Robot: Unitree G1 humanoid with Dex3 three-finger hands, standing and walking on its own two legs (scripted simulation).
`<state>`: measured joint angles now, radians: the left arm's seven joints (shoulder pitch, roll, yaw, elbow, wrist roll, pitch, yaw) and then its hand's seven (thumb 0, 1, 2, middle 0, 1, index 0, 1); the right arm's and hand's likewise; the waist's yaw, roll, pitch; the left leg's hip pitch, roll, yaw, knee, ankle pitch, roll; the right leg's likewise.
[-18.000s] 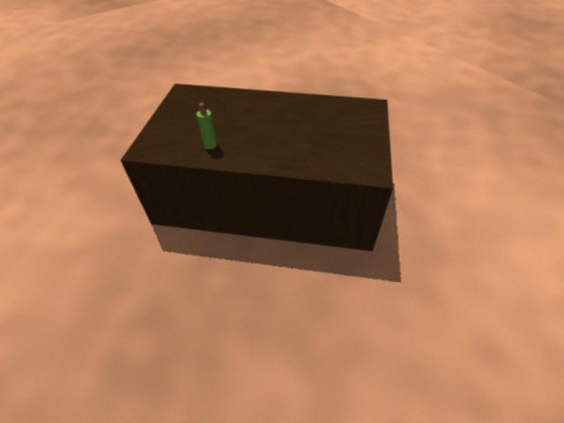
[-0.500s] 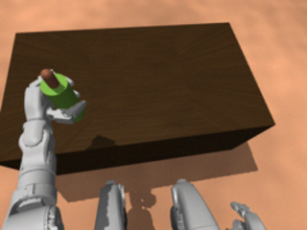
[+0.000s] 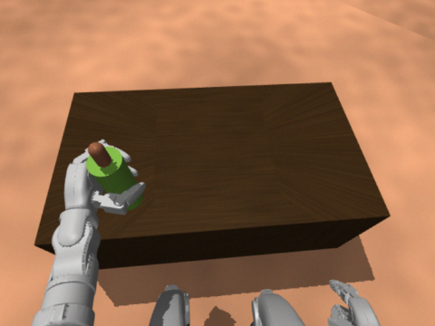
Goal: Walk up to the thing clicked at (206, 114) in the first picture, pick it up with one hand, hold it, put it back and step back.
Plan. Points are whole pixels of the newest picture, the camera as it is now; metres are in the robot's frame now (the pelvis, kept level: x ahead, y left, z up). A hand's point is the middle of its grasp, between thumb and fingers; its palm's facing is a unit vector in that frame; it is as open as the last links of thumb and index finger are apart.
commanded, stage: lift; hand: left
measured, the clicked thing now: (114, 176) +0.37 +0.18 +0.05
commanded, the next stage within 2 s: hold in 0.56 s
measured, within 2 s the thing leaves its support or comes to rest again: neither
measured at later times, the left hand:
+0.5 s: hand (117, 178) +0.36 +0.17 +0.07, palm faces +0.03 -1.00 -0.01, open 8.1 cm
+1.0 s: hand (118, 177) +0.35 +0.16 +0.09, palm faces +0.02 -1.00 -0.01, open 8.1 cm
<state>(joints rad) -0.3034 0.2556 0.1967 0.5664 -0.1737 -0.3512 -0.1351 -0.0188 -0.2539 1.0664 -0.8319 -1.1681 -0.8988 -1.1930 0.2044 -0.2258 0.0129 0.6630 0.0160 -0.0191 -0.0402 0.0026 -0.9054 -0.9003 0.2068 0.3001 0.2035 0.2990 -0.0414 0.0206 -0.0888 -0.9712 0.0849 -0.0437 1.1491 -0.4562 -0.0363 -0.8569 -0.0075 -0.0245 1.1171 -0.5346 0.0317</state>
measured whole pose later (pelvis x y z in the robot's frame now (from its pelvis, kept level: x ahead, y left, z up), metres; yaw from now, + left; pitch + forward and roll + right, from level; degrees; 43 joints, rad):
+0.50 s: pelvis +0.01 +0.00 +0.03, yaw +0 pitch +10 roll -2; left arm -0.19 0.22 0.16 0.50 -0.18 -0.36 -0.14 -0.02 -0.25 1.10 -0.82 -1.20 -0.88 -1.22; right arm 0.22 -0.22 0.01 0.67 0.01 -0.01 -0.05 0.00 -0.90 -0.90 0.21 0.30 0.20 0.30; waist -0.03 0.02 -0.05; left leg -0.75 0.08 -0.02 0.98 -0.41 -0.04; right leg -0.64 -0.01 -0.01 0.94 -0.48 0.03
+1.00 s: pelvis +0.02 +0.00 +0.05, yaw +0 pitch +7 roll -1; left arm -0.15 0.20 0.15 0.49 -0.18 -0.36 -0.15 -0.02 -0.25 1.11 -0.81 -1.21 -0.87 -1.24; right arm 0.22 -0.22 0.00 0.67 0.01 -0.01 -0.05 0.00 -0.90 -0.90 0.21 0.30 0.20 0.30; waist -0.03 0.02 -0.03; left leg -0.63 0.08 -0.01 0.88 -0.38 -0.04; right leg -0.53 -0.01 -0.01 0.86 -0.46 0.03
